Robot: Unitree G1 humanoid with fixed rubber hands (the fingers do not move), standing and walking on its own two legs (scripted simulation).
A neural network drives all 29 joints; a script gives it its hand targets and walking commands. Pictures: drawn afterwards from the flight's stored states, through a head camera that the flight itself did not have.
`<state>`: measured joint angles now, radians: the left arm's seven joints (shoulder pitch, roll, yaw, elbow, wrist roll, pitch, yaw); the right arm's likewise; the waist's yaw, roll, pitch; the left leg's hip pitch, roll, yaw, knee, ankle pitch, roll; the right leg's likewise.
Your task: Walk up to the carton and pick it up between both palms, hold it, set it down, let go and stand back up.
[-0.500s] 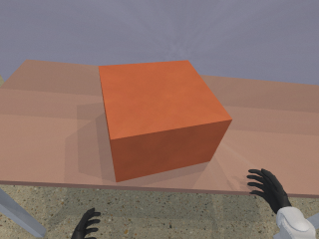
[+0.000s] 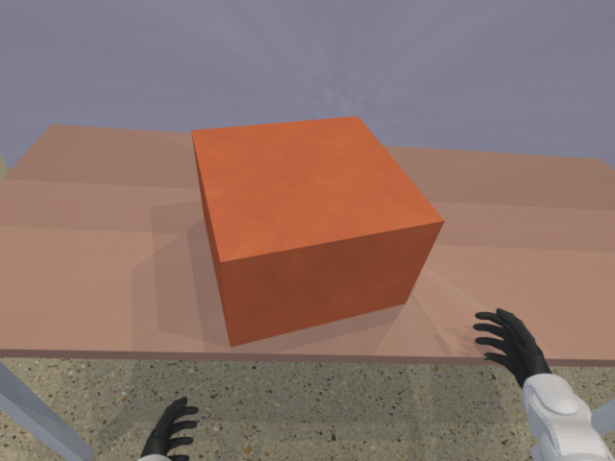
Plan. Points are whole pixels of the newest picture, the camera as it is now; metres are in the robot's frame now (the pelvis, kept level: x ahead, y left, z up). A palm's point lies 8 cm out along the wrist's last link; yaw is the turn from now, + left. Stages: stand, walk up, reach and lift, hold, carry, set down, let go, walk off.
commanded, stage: set down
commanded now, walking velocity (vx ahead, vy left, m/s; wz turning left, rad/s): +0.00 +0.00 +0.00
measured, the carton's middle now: (301, 219) +0.48 +0.00 +0.05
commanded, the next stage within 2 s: let go in 0.40 s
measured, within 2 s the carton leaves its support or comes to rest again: neither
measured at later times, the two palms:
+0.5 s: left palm out of the picture +0.17 +0.18 -0.10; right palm (526, 370) +0.23 -0.29 +0.02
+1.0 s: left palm out of the picture +0.16 +0.18 -0.09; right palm (524, 369) +0.24 -0.29 +0.02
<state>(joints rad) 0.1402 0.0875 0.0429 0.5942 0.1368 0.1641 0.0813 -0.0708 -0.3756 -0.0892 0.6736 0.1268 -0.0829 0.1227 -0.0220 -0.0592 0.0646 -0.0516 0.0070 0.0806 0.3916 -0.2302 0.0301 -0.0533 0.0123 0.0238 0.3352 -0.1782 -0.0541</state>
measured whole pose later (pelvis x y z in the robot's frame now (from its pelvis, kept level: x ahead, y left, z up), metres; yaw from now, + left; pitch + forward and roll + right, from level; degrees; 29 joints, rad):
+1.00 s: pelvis +0.00 -0.03 +0.00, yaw +1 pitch -6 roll -1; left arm 0.16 0.14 0.06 0.63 0.05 0.07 0.01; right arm 0.03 -0.28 -0.09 0.49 0.04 -0.09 0.02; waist -0.02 -0.05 0.06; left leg -0.06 0.03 0.05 0.41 -0.24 0.00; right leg -0.07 0.03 -0.01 0.38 -0.20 -0.02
